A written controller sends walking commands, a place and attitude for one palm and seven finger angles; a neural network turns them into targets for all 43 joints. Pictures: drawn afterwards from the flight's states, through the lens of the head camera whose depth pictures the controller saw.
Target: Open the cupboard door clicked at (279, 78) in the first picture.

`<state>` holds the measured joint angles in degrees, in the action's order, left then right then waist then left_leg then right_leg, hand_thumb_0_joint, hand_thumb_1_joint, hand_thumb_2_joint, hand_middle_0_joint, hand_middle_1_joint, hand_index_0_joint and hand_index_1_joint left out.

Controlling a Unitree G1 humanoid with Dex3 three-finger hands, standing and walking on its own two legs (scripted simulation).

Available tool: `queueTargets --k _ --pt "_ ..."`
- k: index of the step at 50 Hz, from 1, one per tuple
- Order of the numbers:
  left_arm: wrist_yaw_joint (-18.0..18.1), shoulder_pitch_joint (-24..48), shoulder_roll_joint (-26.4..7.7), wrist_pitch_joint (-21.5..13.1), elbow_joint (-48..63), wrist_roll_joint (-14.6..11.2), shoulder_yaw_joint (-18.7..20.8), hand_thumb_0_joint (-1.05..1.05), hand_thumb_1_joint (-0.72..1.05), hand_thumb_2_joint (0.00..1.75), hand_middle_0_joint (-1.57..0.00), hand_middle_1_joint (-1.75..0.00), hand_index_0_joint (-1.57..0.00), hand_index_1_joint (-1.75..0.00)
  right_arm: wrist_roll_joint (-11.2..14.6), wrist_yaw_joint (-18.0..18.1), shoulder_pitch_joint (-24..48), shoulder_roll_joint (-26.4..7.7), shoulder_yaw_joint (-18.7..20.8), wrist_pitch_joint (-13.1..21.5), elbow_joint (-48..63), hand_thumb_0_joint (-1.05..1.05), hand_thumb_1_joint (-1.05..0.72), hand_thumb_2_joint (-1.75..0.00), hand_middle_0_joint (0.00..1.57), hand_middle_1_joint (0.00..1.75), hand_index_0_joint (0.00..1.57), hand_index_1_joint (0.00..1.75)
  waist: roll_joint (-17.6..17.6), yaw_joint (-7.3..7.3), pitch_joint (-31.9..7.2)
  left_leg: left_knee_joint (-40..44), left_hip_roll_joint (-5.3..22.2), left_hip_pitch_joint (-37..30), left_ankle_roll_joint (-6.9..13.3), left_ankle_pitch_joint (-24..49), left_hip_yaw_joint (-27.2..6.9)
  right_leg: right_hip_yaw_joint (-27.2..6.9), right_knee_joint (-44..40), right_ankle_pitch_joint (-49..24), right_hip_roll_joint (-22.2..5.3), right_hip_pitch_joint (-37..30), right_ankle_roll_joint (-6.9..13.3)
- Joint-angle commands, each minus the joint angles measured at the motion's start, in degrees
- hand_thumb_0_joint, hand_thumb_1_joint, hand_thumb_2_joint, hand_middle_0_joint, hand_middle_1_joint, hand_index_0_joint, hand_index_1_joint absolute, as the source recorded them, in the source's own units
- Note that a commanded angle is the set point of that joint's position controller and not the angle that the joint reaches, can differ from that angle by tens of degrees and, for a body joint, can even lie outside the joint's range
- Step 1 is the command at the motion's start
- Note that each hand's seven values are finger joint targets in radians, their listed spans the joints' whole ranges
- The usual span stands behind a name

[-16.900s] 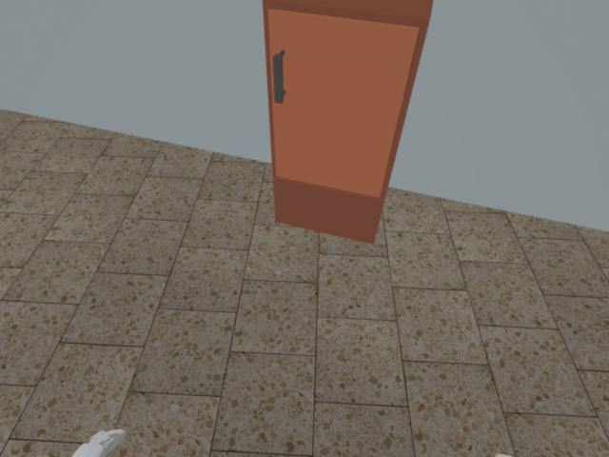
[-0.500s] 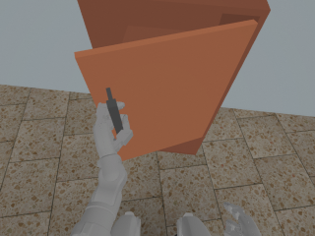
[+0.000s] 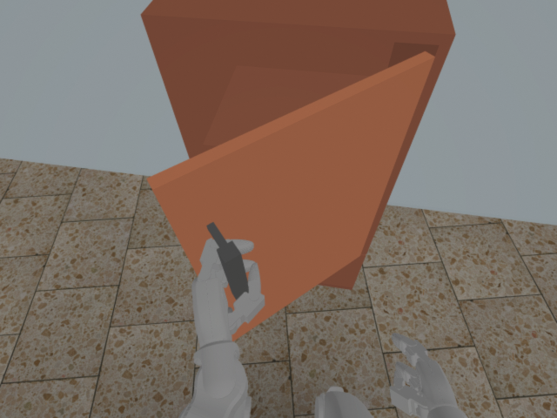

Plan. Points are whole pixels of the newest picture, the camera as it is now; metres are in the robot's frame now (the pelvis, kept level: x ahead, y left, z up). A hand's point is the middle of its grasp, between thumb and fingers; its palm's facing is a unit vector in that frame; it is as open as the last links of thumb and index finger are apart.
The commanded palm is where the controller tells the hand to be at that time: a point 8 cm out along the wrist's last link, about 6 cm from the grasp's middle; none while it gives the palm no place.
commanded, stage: open thumb and fingers to let go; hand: left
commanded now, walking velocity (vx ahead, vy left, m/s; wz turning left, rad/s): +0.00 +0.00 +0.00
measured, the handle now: (228, 264) +0.32 +0.09 +0.04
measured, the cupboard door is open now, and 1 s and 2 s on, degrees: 44 43 44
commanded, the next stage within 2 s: slide the hand sideways off the handle in 0.72 s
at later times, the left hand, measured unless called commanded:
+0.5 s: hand (245, 288) +0.29 +0.06 +0.03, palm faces +0.24 -0.97 -0.01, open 13.5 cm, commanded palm +0.25 +0.11 +0.03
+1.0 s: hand (234, 319) +0.25 +0.07 +0.03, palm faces -0.27 -0.96 -0.10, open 16.0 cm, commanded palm +0.24 +0.12 +0.03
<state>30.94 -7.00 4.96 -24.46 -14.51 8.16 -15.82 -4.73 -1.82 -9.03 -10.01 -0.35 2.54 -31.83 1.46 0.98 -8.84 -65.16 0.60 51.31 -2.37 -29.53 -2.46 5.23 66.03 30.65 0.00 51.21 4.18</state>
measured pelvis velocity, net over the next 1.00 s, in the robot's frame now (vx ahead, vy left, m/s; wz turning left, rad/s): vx -0.01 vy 0.03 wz -0.01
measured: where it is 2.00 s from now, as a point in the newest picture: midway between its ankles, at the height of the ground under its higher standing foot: outside the picture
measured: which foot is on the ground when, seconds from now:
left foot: down 0.00-1.00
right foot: down 0.00-1.00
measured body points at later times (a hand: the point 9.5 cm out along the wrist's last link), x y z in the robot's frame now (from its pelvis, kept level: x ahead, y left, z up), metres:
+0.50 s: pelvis +0.00 +0.00 +0.00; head +0.07 -0.01 +0.44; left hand +0.27 +0.11 +0.04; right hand +0.16 -0.23 -0.11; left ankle +0.02 +0.15 -0.65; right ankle +0.02 -0.08 -0.65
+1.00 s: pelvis -0.01 +0.03 -0.01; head +0.06 +0.02 +0.44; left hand +0.26 +0.12 +0.04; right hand +0.17 -0.19 -0.10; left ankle +0.02 +0.15 -0.65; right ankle +0.02 -0.07 -0.65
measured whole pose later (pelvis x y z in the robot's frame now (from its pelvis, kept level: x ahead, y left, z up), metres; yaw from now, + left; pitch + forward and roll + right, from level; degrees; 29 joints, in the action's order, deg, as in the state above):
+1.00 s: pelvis -0.01 +0.03 -0.01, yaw -1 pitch +15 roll -1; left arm 1.9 -8.0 -6.4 -23.6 -7.9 2.5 -16.0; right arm -1.8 -1.3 -11.7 -11.5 -0.7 1.4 -28.1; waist 2.3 0.9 -8.1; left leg -68.9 -0.5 53.6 0.2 -30.5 -1.4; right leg 4.1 68.1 30.6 -1.1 52.7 1.7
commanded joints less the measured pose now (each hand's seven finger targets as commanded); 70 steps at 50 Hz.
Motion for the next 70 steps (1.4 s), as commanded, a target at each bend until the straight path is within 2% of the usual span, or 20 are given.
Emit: queueTargets --k 1,6,12,15,17,27,35,41,42,43,44,46,48,50,52,55,59,61,66,70 --pt "0.97 12.13 3.53 -3.13 11.37 -0.04 2.23 0.00 0.48 0.72 -0.37 -1.30 -0.37 -1.30 0.28 0.95 2.33 -4.12 1.69 3.12 7.20 0.00 -0.90 -0.90 0.20 0.30 0.20 0.30 -7.01 0.52 -15.95 4.57 -2.74 -3.14 2.79 7.64 1.82 -8.83 -14.89 -12.74 -2.21 -13.26 -3.49" --pt "-0.78 10.10 2.47 -2.50 12.48 -0.74 2.73 0.00 0.13 0.57 -0.35 -1.27 -0.35 -1.27 0.46 1.12 1.29 -4.39 2.06 2.77 7.34 0.00 -0.90 -0.90 0.20 0.30 0.20 0.30 -8.68 0.49 -18.15 4.31 -2.62 -1.82 2.69 9.26 1.78 -10.58 -14.92 -19.64 -3.30 -17.59 -4.43" --pt "-2.56 9.10 1.34 -2.48 12.20 -1.84 3.63 0.00 -0.29 0.39 -0.32 -1.22 -0.32 -1.22 0.77 1.37 0.91 -4.72 2.16 2.49 7.24 0.00 -0.90 -0.90 0.20 0.30 0.20 0.30 -10.62 0.78 -15.62 4.22 -2.57 -0.08 2.61 7.95 1.30 -12.04 -16.12 -18.93 -4.10 -17.85 -4.93" --pt "-3.05 8.95 1.57 -2.75 12.58 -1.94 3.18 0.00 -0.50 0.30 -0.30 -1.20 -0.30 -1.20 0.88 1.25 1.10 -4.96 2.21 2.42 7.42 0.00 -0.90 -0.90 0.20 0.30 0.20 0.30 -8.40 0.71 -14.88 4.39 -2.49 -1.00 2.71 8.32 1.45 -11.08 -15.66 -17.94 -3.65 -16.34 -4.32" --pt "-2.99 9.35 1.36 -3.27 12.79 -2.05 3.43 0.00 -0.50 0.30 -0.30 -1.20 -0.30 -1.20 0.82 1.16 1.04 -4.99 2.27 2.56 7.43 0.00 -0.90 -0.90 0.20 0.30 0.20 0.30 -8.30 0.64 -14.78 4.34 -2.46 -1.17 2.75 7.96 1.44 -10.53 -15.33 -16.75 -3.46 -15.28 -4.27" --pt "-1.54 7.38 2.63 -2.90 13.11 -1.58 2.72 0.00 -0.50 0.30 -0.22 -0.70 -0.22 -0.70 0.77 0.83 0.51 -5.15 2.46 2.45 8.40 0.00 -0.90 -0.90 0.20 0.30 0.20 0.30 -6.22 -0.31 -16.74 5.60 -2.51 -4.05 2.88 10.47 1.87 -6.57 -12.85 -17.35 -1.62 -14.04 -3.05" --pt "0.15 8.69 3.60 -1.51 13.34 -0.51 2.05 0.00 -0.50 0.30 -0.15 -0.30 -0.15 -0.30 0.68 0.78 1.15 -5.07 2.02 2.42 8.80 0.00 -0.90 -0.90 0.20 0.30 0.20 0.30 -5.22 -0.21 -14.68 6.56 -2.16 -5.07 2.78 9.86 1.21 -4.22 -11.91 -14.21 -0.46 -11.07 -2.31" --pt "0.55 7.63 5.68 -0.48 14.06 -1.01 1.07 0.00 -0.50 0.30 -0.15 -0.30 -0.15 -0.30 0.70 0.43 1.60 -4.92 1.82 2.50 9.18 0.00 -0.90 -0.90 0.20 0.30 0.20 0.30 -4.70 -0.49 -15.04 6.96 -1.96 -6.39 2.57 10.94 1.11 -2.89 -10.94 -14.58 0.07 -10.09 -2.09" --pt "-11.92 7.55 -2.27 -2.19 15.42 5.66 -9.53 0.00 -0.50 0.30 -0.15 -0.30 -0.15 -0.30 1.19 0.10 -1.75 -7.98 1.94 2.02 8.04 0.00 -0.90 -0.90 0.20 0.30 0.20 0.30 -5.56 4.69 -12.70 4.81 -1.95 -6.63 3.65 10.98 1.57 -4.65 -10.08 -17.68 -0.72 -7.14 -2.19" --pt "-18.75 10.32 -6.36 -4.09 18.37 3.14 -4.91 0.00 -0.50 0.30 -0.15 -0.30 -0.15 -0.30 1.68 0.35 -1.57 -7.40 2.40 1.65 9.58 0.00 -0.90 -0.90 0.20 0.30 0.20 0.30 -3.57 2.89 -15.37 4.25 -2.18 -5.93 3.97 11.27 1.41 -5.27 -9.56 -19.15 -1.25 -9.02 -1.84" --pt "-22.99 10.60 -8.74 -5.16 19.56 2.07 -3.83 0.00 -0.50 0.30 -0.15 -0.30 -0.15 -0.30 1.87 0.79 -1.20 -7.48 2.39 1.35 10.13 0.00 -0.90 -0.90 0.20 0.30 0.20 0.30 -2.92 1.90 -17.33 4.36 -2.33 -6.16 4.09 11.65 1.39 -5.89 -9.02 -20.17 -1.35 -10.90 -1.67" --pt "-30.55 9.91 -7.97 -5.18 20.99 -1.46 -5.26 0.00 -0.50 0.30 -0.15 -0.30 -0.15 -0.30 2.87 1.17 -0.93 -7.48 2.31 1.45 11.56 0.00 -0.90 -0.90 0.20 0.30 0.20 0.30 -1.64 2.72 -17.15 4.09 -2.26 -7.35 4.13 11.55 1.01 -5.74 -8.70 -19.31 -1.24 -9.39 -1.67" --pt "-35.03 7.21 -5.52 -3.55 21.14 -7.97 -4.49 0.00 -0.50 0.30 -0.15 -0.30 -0.15 -0.30 4.19 1.53 -0.56 -7.41 1.93 1.99 13.77 0.00 -0.90 -0.90 0.20 0.30 0.20 0.30 -2.73 2.34 -14.70 5.42 -2.15 -7.24 4.01 8.77 0.56 -5.02 -10.12 -14.83 -0.72 -9.45 -1.77" --pt "-35.36 5.68 -3.26 -0.82 21.38 -13.52 -2.35 0.00 -0.50 0.30 -0.15 -0.30 -0.15 -0.30 5.13 1.90 0.61 -7.56 1.52 2.50 15.02 0.00 -0.90 -0.90 0.20 0.30 0.20 0.30 -4.15 1.46 -13.38 6.83 -2.21 -7.08 3.82 6.59 0.27 -4.14 -11.47 -10.27 -0.28 -9.74 -1.92" --pt "-33.16 3.22 -3.52 0.97 21.25 -14.97 0.56 0.00 -0.50 0.30 -0.15 -0.30 -0.15 -0.30 5.26 2.00 0.63 -8.17 1.66 2.48 15.39 0.00 -0.90 -0.90 0.20 0.30 0.20 0.30 -5.57 0.73 -12.64 7.54 -2.02 -6.87 3.44 5.95 -0.28 -2.84 -10.79 -8.20 -0.09 -8.48 -2.03" --pt "-28.49 2.17 -5.26 1.02 22.36 -11.65 1.97 0.00 -0.50 0.30 -0.15 -0.30 -0.15 -0.30 4.59 1.61 -0.30 -8.40 2.04 2.32 15.94 0.00 -0.90 -0.90 0.20 0.30 0.20 0.30 -7.24 0.66 -13.10 6.73 -1.79 -5.55 3.40 6.87 -0.88 -2.21 -8.30 -8.23 -0.09 -6.51 -2.03" --pt "-25.36 -0.42 -7.28 -1.01 25.17 -6.07 1.74 0.00 -0.50 0.30 -0.15 -0.30 -0.15 -0.30 3.78 0.46 -0.94 -7.81 2.43 1.64 16.70 0.00 -0.90 -0.90 0.20 0.30 0.20 0.30 -3.34 -0.23 -14.37 5.43 -1.85 -5.35 3.03 8.63 -0.66 -2.70 -5.64 -9.35 -0.36 -4.15 -1.46" --pt "-25.14 -3.14 -8.20 -0.91 26.09 -4.82 1.91 0.00 -0.50 0.30 -0.15 -0.30 -0.15 -0.30 3.75 0.11 -1.18 -7.64 2.44 0.93 17.50 0.00 -0.90 -0.90 0.20 0.30 0.20 0.30 -1.94 -0.80 -14.61 5.61 -1.80 -5.58 2.84 9.19 -0.42 -2.81 -5.43 -9.87 -0.35 -4.47 -1.24" --pt "-26.94 -4.80 -9.64 0.54 30.68 -6.91 2.54 0.00 -0.50 0.30 -0.15 -0.30 -0.15 -0.30 4.17 0.49 -0.88 -7.82 2.15 0.00 18.85 0.00 -0.90 -0.90 0.20 0.30 0.20 0.30 0.07 -0.64 -14.98 6.07 -1.87 -6.27 2.97 7.03 -0.28 -3.19 -6.83 -8.46 0.04 -5.40 -1.33" --pt "-28.81 -8.23 -8.39 1.65 31.53 -9.36 2.11 0.00 -0.50 0.30 -0.15 -0.30 -0.15 -0.30 4.58 1.18 -1.23 -8.10 1.81 0.14 19.39 0.00 -0.90 -0.90 0.20 0.30 0.20 0.30 -3.46 0.47 -12.73 6.45 -1.61 -5.42 3.16 6.51 -1.10 -2.48 -7.41 -8.31 0.49 -5.87 -1.67"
